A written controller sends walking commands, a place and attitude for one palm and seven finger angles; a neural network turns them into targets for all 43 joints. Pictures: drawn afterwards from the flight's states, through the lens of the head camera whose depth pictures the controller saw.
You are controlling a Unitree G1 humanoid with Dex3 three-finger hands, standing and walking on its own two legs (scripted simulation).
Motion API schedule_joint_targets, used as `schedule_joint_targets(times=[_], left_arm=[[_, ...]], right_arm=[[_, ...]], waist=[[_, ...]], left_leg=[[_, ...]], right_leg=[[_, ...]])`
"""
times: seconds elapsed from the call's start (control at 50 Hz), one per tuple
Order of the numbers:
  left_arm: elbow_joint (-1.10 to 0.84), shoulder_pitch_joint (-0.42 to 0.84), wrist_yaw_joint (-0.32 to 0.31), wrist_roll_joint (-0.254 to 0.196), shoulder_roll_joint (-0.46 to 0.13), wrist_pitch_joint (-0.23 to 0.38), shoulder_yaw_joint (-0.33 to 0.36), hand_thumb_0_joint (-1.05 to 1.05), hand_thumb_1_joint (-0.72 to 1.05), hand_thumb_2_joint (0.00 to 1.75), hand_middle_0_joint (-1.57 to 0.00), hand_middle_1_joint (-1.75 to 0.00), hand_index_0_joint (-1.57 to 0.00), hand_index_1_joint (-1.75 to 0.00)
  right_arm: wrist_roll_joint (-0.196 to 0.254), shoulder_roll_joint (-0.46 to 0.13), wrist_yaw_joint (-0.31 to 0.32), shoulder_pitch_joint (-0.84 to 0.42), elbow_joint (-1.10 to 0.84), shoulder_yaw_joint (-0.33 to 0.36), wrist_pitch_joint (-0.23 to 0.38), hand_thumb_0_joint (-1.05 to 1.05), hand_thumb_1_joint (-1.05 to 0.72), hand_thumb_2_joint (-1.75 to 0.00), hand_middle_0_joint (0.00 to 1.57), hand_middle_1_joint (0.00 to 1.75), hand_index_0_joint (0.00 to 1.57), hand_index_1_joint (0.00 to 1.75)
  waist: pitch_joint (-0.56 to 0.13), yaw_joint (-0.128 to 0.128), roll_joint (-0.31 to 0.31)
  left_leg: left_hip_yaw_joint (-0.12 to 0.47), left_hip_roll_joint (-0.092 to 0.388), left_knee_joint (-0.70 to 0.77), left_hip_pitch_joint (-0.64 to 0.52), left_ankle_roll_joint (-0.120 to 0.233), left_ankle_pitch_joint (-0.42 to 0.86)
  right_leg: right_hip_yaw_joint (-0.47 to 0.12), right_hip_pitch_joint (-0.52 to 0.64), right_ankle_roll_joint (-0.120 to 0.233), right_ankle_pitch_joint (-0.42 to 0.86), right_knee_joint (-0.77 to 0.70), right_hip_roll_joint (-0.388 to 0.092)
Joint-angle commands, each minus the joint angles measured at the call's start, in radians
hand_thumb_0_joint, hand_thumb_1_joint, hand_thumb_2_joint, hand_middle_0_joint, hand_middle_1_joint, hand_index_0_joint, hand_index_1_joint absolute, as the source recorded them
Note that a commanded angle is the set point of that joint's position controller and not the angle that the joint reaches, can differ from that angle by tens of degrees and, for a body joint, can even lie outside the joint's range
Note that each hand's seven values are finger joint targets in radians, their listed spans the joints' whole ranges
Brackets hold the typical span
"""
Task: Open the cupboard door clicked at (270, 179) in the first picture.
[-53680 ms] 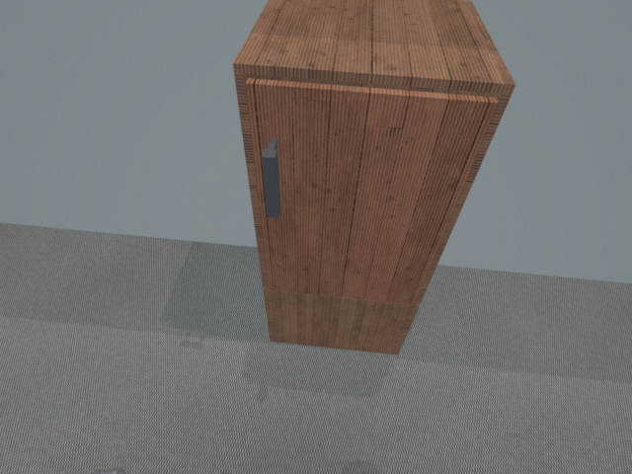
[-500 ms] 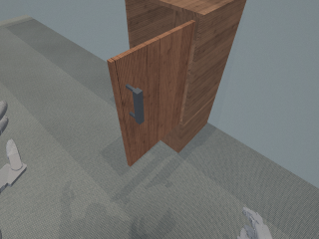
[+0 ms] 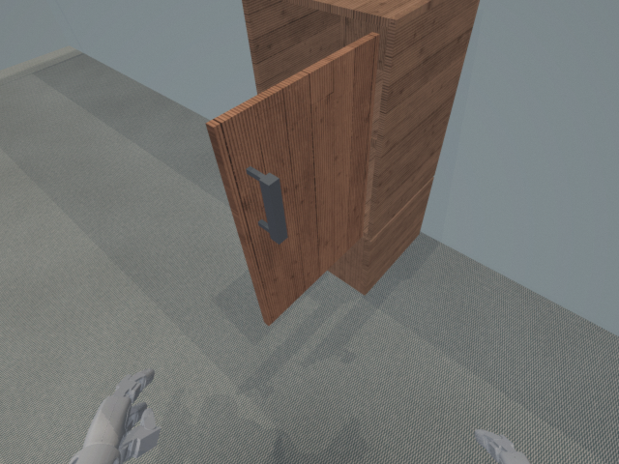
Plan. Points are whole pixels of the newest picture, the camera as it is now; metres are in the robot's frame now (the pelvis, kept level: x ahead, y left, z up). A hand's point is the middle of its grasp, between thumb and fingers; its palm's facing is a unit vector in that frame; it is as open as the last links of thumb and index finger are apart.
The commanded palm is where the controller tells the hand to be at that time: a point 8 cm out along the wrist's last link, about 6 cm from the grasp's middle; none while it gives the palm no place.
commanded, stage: let the arm hang, fingers relaxed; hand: left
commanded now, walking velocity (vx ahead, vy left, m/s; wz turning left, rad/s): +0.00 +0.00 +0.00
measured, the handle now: (266, 205) +0.52 +0.11 +0.02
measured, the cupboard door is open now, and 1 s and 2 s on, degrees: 89 89 89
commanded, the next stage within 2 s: look to check the result in 0.92 s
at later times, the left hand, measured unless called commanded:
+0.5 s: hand out of the picture -0.06 +0.17 -0.16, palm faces +0.04 -0.98 -0.20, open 7.3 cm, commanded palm none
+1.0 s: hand out of the picture -0.02 +0.17 -0.16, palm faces +0.04 -0.98 -0.17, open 7.4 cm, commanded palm none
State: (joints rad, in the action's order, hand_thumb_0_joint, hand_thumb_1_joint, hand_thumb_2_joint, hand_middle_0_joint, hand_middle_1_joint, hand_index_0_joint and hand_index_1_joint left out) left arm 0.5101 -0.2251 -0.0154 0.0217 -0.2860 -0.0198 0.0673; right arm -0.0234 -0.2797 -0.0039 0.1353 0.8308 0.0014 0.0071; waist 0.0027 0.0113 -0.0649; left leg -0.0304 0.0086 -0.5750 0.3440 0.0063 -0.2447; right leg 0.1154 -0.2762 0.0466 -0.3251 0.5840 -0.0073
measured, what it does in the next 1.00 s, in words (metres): stands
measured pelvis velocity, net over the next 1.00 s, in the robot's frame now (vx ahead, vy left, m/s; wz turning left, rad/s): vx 0.00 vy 0.01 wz -0.01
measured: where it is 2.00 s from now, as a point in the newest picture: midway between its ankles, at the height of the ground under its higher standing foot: outside the picture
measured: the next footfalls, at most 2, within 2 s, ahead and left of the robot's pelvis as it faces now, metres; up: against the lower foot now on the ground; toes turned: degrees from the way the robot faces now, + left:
none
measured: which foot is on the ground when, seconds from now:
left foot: down 0.00-1.00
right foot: down 0.00-1.00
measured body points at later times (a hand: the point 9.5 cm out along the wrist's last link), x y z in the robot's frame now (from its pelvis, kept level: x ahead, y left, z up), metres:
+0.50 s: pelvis +0.00 +0.00 +0.01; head +0.01 -0.01 +0.46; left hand -0.06 +0.23 -0.14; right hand -0.05 -0.19 -0.16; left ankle +0.04 +0.12 -0.73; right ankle -0.01 -0.09 -0.73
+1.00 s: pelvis +0.00 +0.01 +0.01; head +0.01 +0.00 +0.46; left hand -0.02 +0.22 -0.15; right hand -0.03 -0.19 -0.15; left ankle +0.04 +0.12 -0.73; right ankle -0.01 -0.09 -0.73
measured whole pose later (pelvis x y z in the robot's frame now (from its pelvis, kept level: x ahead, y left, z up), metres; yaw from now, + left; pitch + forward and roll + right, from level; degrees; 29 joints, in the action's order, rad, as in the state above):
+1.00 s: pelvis +0.00 +0.01 +0.01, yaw -1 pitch -2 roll +0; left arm 1.15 -0.31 -0.04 0.00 -0.11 0.01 0.01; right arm -0.03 -0.11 0.04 0.32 1.14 0.00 -0.01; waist 0.04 0.00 -0.01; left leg -0.05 0.00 -0.42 0.23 0.02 -0.17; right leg 0.10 -0.16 0.03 -0.24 0.43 0.00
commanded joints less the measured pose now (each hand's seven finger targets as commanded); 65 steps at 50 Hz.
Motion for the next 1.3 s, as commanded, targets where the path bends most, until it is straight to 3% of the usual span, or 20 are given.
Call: schedule_joint_targets(times=[0.0, 0.06, 0.14, 0.18, 0.2, 0.32, 0.52, 0.64, 0.72, 0.76, 1.02, 1.28], left_arm=[[0.163, -0.002, -0.006, -0.002, -0.074, 0.020, -0.019, 0.00, 0.90, 0.90, -0.20, -0.30, -0.20, -0.30], [0.330, -0.025, -0.009, -0.012, -0.054, 0.024, -0.032, 0.00, 0.90, 0.90, -0.20, -0.30, -0.20, -0.30], [0.472, -0.070, -0.012, -0.015, -0.012, 0.027, -0.027, 0.00, 0.90, 0.90, -0.20, -0.30, -0.20, -0.30], [0.519, -0.077, -0.010, -0.019, -0.005, 0.030, -0.033, 0.00, 0.90, 0.90, -0.20, -0.30, -0.20, -0.30], [0.539, -0.085, -0.012, -0.019, 0.004, 0.031, -0.037, 0.00, 0.90, 0.90, -0.20, -0.30, -0.20, -0.30], [0.615, -0.130, -0.016, -0.021, 0.036, 0.031, -0.049, 0.00, 0.90, 0.90, -0.20, -0.30, -0.20, -0.30], [0.643, -0.177, -0.025, -0.017, 0.075, 0.029, -0.048, 0.00, 0.90, 0.90, -0.20, -0.30, -0.20, -0.30], [0.634, -0.180, -0.027, -0.016, 0.091, 0.031, -0.044, 0.00, 0.90, 0.90, -0.20, -0.30, -0.20, -0.30], [0.628, -0.173, -0.027, -0.014, 0.097, 0.031, -0.042, 0.00, 0.90, 0.90, -0.20, -0.30, -0.20, -0.30], [0.630, -0.172, -0.026, -0.015, 0.094, 0.031, -0.041, 0.00, 0.90, 0.90, -0.20, -0.30, -0.20, -0.30], [0.626, -0.166, -0.025, -0.016, 0.082, 0.038, -0.042, 0.00, 0.90, 0.90, -0.20, -0.30, -0.20, -0.30], [0.632, -0.168, -0.026, -0.017, 0.078, 0.040, -0.046, 0.00, 0.90, 0.90, -0.20, -0.30, -0.20, -0.30]], right_arm=[[-0.009, -0.058, 0.010, 0.042, 0.005, 0.012, -0.015, 0.00, -0.90, -0.90, 0.20, 0.30, 0.20, 0.30], [-0.005, -0.039, 0.020, 0.042, 0.085, 0.001, -0.015, 0.00, -0.90, -0.90, 0.20, 0.30, 0.20, 0.30], [-0.004, 0.002, 0.032, 0.091, 0.170, 0.002, -0.021, 0.00, -0.90, -0.90, 0.20, 0.30, 0.20, 0.30], [-0.001, 0.016, 0.035, 0.130, 0.206, 0.002, -0.022, 0.00, -0.90, -0.90, 0.20, 0.30, 0.20, 0.30], [0.000, 0.015, 0.036, 0.147, 0.217, 0.005, -0.024, 0.00, -0.90, -0.90, 0.20, 0.30, 0.20, 0.30], [0.002, 0.047, 0.041, 0.223, 0.276, 0.003, -0.024, 0.00, -0.90, -0.90, 0.20, 0.30, 0.20, 0.30], [0.000, 0.090, 0.043, 0.265, 0.307, 0.000, -0.022, 0.00, -0.90, -0.90, 0.20, 0.30, 0.20, 0.30], [-0.003, 0.103, 0.044, 0.264, 0.304, 0.003, -0.017, 0.00, -0.90, -0.90, 0.20, 0.30, 0.20, 0.30], [-0.003, 0.104, 0.044, 0.265, 0.301, 0.004, -0.014, 0.00, -0.90, -0.90, 0.20, 0.30, 0.20, 0.30], [-0.003, 0.104, 0.045, 0.261, 0.300, 0.004, -0.013, 0.00, -0.90, -0.90, 0.20, 0.30, 0.20, 0.30], [0.000, 0.091, 0.044, 0.254, 0.300, 0.005, -0.010, 0.00, -0.90, -0.90, 0.20, 0.30, 0.20, 0.30], [0.002, 0.081, 0.045, 0.235, 0.308, 0.004, -0.009, 0.00, -0.90, -0.90, 0.20, 0.30, 0.20, 0.30]], waist=[[-0.053, 0.005, 0.127], [-0.041, -0.011, -0.034], [-0.011, -0.014, -0.095], [-0.001, -0.009, -0.063], [0.014, -0.009, -0.010], [0.059, -0.001, 0.074], [0.111, -0.004, 0.084], [0.118, -0.005, 0.039], [0.130, -0.006, 0.050], [0.129, -0.007, 0.032], [0.085, -0.002, 0.064], [0.089, -0.003, 0.061]], left_leg=[[0.075, 0.055, 0.070, -0.106, 0.016, 0.213], [0.106, 0.083, 0.157, -0.095, 0.022, 0.215], [0.101, 0.080, 0.192, -0.092, 0.018, 0.101], [0.097, 0.080, 0.206, -0.094, 0.018, 0.075], [0.096, 0.083, 0.203, -0.109, 0.019, 0.075], [0.081, 0.080, 0.218, -0.133, 0.023, 0.075], [0.075, 0.074, 0.241, -0.097, 0.027, 0.018], [0.082, 0.076, 0.252, -0.084, 0.029, 0.006], [0.088, 0.076, 0.261, -0.067, 0.029, -0.007], [0.088, 0.076, 0.266, -0.067, 0.029, -0.007], [0.080, 0.078, 0.246, -0.116, 0.027, 0.073], [0.078, 0.079, 0.246, -0.143, 0.025, 0.112]], right_leg=[[-0.147, 0.045, 0.033, 0.225, -0.168, -0.148], [-0.144, 0.118, 0.009, 0.181, -0.190, -0.112], [-0.141, 0.142, 0.018, 0.115, -0.261, -0.113], [-0.143, 0.140, 0.021, 0.093, -0.281, -0.112], [-0.135, 0.125, 0.020, 0.081, -0.294, -0.109], [-0.128, 0.081, 0.017, 0.039, -0.311, -0.110], [-0.128, 0.044, 0.009, -0.005, -0.294, -0.101], [-0.127, 0.038, 0.008, 0.021, -0.277, -0.096], [-0.125, 0.041, 0.006, 0.025, -0.272, -0.093], [-0.124, 0.042, 0.005, 0.034, -0.268, -0.093], [-0.129, 0.071, 0.005, 0.076, -0.278, -0.103], [-0.125, 0.078, 0.000, 0.106, -0.284, -0.105]])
